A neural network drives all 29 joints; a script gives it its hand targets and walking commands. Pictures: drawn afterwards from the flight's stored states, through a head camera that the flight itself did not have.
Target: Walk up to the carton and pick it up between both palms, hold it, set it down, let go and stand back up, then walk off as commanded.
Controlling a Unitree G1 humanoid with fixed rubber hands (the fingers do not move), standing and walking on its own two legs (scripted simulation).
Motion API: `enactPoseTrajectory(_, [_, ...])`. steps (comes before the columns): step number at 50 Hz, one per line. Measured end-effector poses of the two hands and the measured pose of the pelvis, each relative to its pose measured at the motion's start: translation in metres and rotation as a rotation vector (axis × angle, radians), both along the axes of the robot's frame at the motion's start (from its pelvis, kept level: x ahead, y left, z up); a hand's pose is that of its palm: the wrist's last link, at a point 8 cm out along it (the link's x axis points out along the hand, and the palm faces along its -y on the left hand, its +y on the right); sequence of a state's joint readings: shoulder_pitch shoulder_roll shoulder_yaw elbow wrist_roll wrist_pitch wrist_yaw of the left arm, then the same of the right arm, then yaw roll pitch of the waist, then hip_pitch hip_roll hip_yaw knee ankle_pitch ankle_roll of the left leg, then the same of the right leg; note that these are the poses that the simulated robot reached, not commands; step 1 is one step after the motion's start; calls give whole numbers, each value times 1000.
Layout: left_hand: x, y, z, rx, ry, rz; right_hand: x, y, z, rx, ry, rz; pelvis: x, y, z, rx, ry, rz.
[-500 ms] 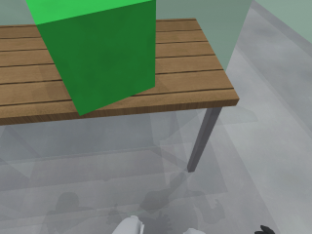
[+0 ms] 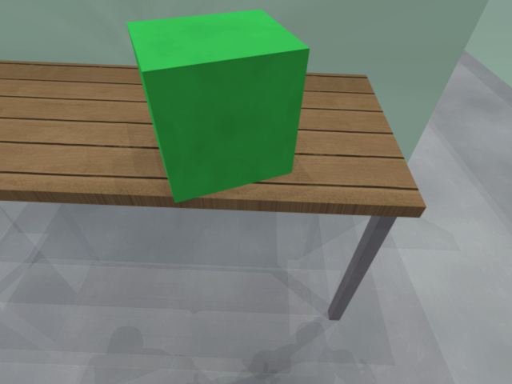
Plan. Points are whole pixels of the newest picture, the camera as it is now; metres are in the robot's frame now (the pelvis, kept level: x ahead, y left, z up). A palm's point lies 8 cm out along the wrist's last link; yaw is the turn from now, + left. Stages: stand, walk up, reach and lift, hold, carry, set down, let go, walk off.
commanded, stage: walk up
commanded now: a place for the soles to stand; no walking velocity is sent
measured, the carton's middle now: (218, 105) +0.65 +0.10 +0.12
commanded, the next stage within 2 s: none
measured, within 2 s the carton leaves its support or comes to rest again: neither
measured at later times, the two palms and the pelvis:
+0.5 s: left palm out of the picture +0.09 +0.30 -0.09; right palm out of the picture +0.13 -0.31 -0.09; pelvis +0.02 -0.01 +0.02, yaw +3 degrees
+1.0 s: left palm out of the picture +0.02 +0.36 -0.09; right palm (426, 362) +0.21 -0.28 -0.08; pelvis +0.07 +0.03 +0.01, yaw +9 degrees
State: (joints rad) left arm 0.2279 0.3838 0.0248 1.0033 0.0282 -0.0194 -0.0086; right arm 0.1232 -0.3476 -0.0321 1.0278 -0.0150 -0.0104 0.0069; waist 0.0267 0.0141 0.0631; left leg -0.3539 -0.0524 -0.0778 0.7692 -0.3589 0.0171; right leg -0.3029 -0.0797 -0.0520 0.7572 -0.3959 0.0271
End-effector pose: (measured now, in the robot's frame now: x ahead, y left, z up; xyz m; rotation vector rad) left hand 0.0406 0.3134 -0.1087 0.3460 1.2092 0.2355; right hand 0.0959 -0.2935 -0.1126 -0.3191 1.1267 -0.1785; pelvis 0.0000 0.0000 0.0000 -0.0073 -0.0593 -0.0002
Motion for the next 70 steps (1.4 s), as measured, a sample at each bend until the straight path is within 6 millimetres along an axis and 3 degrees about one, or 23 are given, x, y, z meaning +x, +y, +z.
enactPoseTrajectory(11, [17, -20, 8, -31, 11, 41, 7, -8, 8, 3, 93, 8, 13, -12, 16, -9, 21, 31])
enactPoseTrajectory(18, [39, -20, 14, -25, -20, 47, 25, -17, 16, -23, 76, 12, 17, -13, 20, -8, 17, 45])
enactPoseTrajectory(25, [54, -18, 19, -29, -41, 49, 39, -14, 22, -24, 60, 32, 20, -14, 24, -8, 18, 53])
enactPoseTrajectory(39, [44, -21, 19, -46, -13, 85, 47, -8, 21, 0, 79, 60, 26, -15, 27, -14, 27, 70])
enactPoseTrajectory(45, [9, 8, 24, 2, -23, 150, 68, -4, 23, -9, 96, 121, 44, 2, 24, -34, 8, 126])
enactPoseTrajectory(49, [-17, 41, 21, 27, 43, 201, 102, 12, 27, -16, 64, 151, 62, 24, 18, -36, -8, 148])
enactPoseTrajectory(52, [-22, 70, 10, 35, 90, 227, 129, 30, 26, -34, 15, 158, 78, 46, 6, -18, -19, 149])
enactPoseTrajectory(55, [-8, 87, 1, 32, 112, 226, 141, 47, 22, -44, -35, 135, 89, 64, -1, -6, -25, 151])
enactPoseTrajectory(62, [63, 93, 8, -4, 37, 136, 138, 78, 20, 3, -3, 89, 121, 79, 9, 33, -26, 127])
enactPoseTrajectory(70, [142, 86, 21, 4, 26, 44, 143, 72, 2, 35, 29, 6, 171, 80, 9, 54, -20, 66])
